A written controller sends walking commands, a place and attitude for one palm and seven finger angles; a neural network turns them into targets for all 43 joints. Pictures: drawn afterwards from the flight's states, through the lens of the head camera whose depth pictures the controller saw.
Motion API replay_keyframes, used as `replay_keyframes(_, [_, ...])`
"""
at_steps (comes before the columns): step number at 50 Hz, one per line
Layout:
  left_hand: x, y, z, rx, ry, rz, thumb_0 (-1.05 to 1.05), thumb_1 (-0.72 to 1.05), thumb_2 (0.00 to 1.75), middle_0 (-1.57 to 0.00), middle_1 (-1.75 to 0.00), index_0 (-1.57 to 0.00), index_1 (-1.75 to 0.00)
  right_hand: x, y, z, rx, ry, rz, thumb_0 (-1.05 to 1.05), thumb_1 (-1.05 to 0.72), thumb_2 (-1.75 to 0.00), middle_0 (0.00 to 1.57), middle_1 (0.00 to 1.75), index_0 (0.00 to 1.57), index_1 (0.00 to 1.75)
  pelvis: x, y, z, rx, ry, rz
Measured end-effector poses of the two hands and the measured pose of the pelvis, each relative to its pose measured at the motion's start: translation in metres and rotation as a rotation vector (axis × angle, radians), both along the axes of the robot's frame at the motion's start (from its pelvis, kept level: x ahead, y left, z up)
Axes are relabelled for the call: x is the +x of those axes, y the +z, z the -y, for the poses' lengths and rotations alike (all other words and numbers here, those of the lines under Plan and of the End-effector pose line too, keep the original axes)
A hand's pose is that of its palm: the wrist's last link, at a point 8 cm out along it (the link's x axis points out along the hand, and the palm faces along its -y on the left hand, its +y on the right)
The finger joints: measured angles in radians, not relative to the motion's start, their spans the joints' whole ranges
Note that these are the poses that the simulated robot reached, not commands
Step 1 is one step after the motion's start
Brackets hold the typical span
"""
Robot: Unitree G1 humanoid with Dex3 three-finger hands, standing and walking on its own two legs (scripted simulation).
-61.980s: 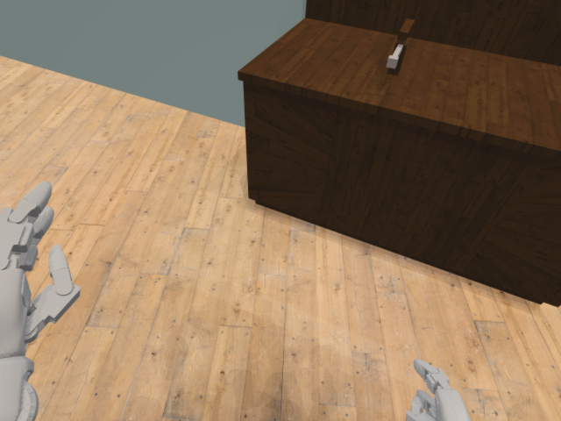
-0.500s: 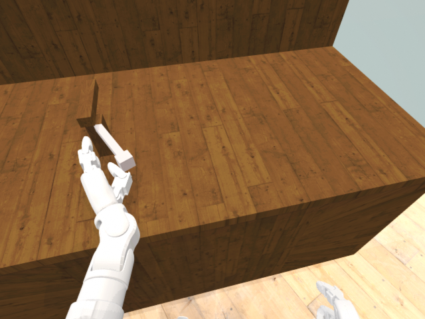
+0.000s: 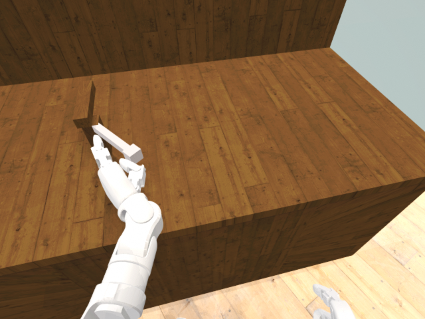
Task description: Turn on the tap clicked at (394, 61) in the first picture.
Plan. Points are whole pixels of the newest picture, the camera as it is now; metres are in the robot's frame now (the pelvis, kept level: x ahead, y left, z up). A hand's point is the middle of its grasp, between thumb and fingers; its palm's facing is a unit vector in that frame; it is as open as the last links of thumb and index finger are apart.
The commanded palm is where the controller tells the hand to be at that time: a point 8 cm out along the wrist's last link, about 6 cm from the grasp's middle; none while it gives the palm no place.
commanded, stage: push the lever round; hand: left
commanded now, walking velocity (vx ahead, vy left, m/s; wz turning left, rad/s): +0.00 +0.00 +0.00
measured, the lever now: (133, 154) +0.41 +0.19 +0.08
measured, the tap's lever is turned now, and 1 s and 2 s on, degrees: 37 65 79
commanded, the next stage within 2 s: lift the hand up off the lever in 1.24 s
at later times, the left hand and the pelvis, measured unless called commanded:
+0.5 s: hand (158, 157) +0.41 +0.14 +0.08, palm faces +0.73 -0.68 -0.11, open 7.6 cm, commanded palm +0.36 +0.15 +0.08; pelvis +0.00 -0.01 -0.01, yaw +0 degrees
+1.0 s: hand (166, 145) +0.45 +0.13 +0.08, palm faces +0.76 -0.63 -0.14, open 7.8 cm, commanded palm +0.40 +0.14 +0.08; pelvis +0.00 -0.02 -0.01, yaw +0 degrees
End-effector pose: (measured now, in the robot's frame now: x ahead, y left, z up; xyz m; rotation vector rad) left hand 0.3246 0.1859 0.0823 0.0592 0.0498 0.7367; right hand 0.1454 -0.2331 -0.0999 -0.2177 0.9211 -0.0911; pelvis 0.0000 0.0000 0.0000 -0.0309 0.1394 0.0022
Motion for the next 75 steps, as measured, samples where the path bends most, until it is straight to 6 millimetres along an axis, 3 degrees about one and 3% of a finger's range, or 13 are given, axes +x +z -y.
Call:
replay_keyframes(12, [0.017, 0.001, 0.014, -0.004, 0.043, -0.032, 0.00, 0.93, 0.92, -0.15, -0.15, -0.15, -0.15, -0.005, -0.006, 0.004, 0.005, -0.003, -0.026, 0.01, -0.90, -0.90, 0.20, 0.30, 0.21, 0.30, -0.003, -0.003, 0.005, 0.001, 0.000, -0.022])
replay_keyframes(33, [0.046, 0.001, 0.033, -0.009, 0.122, -0.082, -0.01, 0.93, 0.93, -0.15, -0.15, -0.15, -0.15, -0.037, -0.023, 0.016, 0.010, -0.020, -0.111, 0.01, -0.90, -0.90, 0.20, 0.30, 0.20, 0.30, -0.005, -0.009, 0.012, 0.002, -0.002, -0.072])
replay_keyframes(75, [0.101, 0.004, 0.047, 0.003, 0.151, -0.110, 0.01, 0.92, 0.92, -0.15, -0.15, -0.11, -0.13, -0.072, -0.034, 0.023, 0.023, -0.057, -0.242, 0.01, -0.91, -0.90, 0.20, 0.29, 0.20, 0.30, 0.011, -0.011, 0.013, 0.007, -0.008, -0.150])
